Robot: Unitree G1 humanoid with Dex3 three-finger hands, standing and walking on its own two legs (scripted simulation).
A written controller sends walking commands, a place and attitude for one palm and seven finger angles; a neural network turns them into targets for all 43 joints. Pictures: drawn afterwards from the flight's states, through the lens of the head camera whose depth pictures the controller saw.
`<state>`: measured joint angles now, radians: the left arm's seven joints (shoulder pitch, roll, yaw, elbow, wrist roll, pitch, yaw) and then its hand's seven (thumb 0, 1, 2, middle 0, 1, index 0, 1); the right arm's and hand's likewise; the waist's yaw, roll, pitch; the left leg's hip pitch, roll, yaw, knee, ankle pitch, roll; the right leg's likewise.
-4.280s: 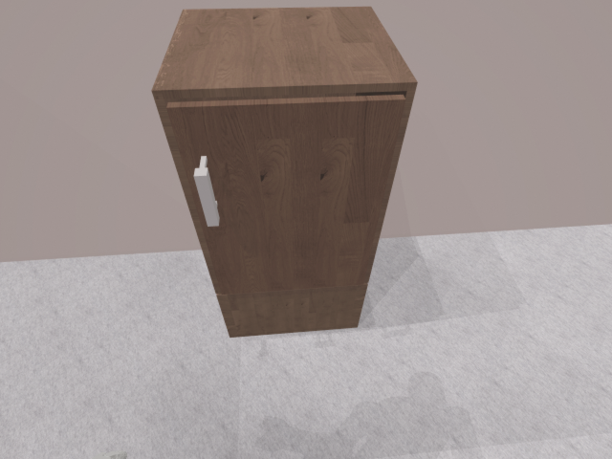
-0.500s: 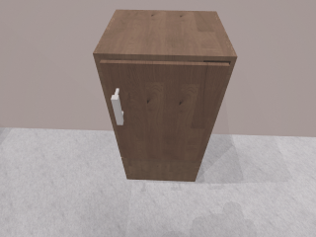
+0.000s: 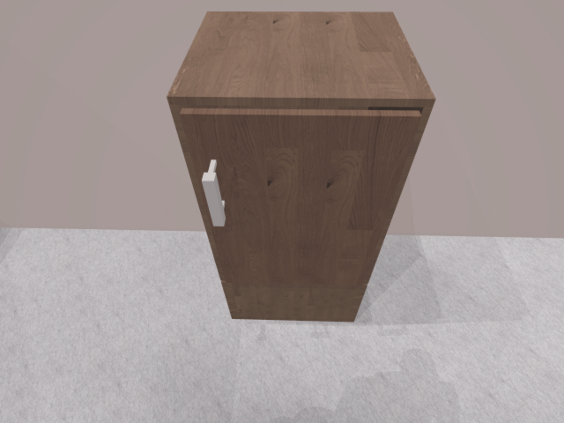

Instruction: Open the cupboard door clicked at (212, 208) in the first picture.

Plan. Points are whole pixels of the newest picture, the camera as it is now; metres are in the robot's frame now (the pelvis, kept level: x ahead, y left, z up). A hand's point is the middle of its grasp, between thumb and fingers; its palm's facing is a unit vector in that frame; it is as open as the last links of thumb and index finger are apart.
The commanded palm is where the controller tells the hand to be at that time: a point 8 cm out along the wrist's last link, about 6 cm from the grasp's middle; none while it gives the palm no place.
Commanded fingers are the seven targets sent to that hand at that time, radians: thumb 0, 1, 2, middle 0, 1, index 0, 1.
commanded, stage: raise the hand with hooked fingers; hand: left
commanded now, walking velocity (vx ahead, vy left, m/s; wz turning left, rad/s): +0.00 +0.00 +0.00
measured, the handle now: (216, 193) +0.54 +0.17 -0.03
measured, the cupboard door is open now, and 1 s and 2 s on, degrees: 0 0 0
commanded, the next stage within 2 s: none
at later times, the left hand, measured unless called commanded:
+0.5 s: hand out of the picture +0.13 +0.20 -0.07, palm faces +0.16 -0.99 -0.04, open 9.3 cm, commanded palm +0.14 +0.25 -0.05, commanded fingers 0.00 0.25 0.62 -0.25 -0.72 -0.25 -0.72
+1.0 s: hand (127, 381) +0.18 +0.24 -0.05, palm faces +0.01 -1.00 -0.05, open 12.3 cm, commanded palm +0.16 +0.29 -0.03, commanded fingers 0.00 -0.34 0.37 -0.29 -1.10 -0.29 -1.10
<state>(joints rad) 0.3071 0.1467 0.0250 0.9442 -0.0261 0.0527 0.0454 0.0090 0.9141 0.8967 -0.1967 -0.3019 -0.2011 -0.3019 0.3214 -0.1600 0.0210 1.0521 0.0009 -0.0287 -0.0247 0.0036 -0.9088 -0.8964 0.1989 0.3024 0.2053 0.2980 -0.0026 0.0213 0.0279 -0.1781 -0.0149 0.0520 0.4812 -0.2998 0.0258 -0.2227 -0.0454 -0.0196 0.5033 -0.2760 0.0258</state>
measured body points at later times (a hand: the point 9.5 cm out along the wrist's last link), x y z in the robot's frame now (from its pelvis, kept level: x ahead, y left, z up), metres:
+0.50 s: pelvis -0.04 -0.04 -0.10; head +0.02 -0.01 +0.34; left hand +0.12 +0.26 -0.06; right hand +0.22 -0.27 -0.13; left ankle -0.03 +0.10 -0.74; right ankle -0.01 -0.13 -0.74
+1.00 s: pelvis -0.05 +0.00 -0.09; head +0.02 +0.01 +0.36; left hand +0.18 +0.29 -0.05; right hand +0.10 -0.27 -0.16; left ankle -0.03 +0.10 -0.74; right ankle -0.01 -0.13 -0.74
